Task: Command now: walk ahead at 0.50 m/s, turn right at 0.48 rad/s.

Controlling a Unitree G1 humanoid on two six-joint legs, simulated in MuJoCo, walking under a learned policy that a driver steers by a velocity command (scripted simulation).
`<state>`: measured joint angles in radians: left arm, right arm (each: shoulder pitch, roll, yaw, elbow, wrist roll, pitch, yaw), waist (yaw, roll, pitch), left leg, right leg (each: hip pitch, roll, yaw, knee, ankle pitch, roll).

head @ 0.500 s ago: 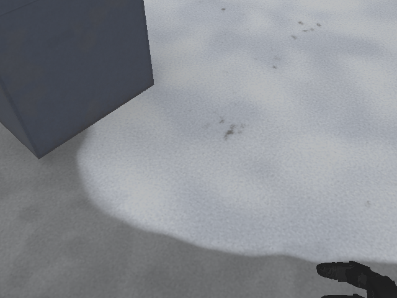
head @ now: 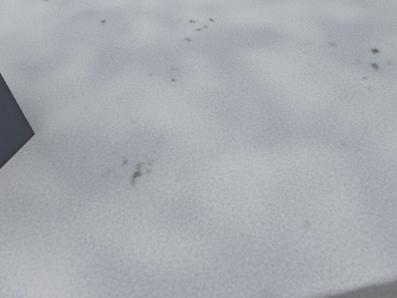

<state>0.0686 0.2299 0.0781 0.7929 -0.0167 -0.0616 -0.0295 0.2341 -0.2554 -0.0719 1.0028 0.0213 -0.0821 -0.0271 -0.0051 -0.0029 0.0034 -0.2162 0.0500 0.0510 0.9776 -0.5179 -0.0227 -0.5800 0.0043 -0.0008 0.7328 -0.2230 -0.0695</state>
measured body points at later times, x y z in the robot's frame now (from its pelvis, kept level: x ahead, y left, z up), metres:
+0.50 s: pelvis +0.20 -0.01 +0.02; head +0.23 -0.01 +0.47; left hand +0.31 +0.24 -0.11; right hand +0.35 -0.27 -0.09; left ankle +0.31 +0.09 -0.71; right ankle +0.11 -0.09 -0.69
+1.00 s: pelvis +0.23 -0.04 +0.02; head +0.25 -0.04 +0.47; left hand +0.31 +0.20 -0.12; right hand +0.28 -0.30 -0.12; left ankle +0.31 +0.09 -0.71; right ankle +0.18 -0.15 -0.71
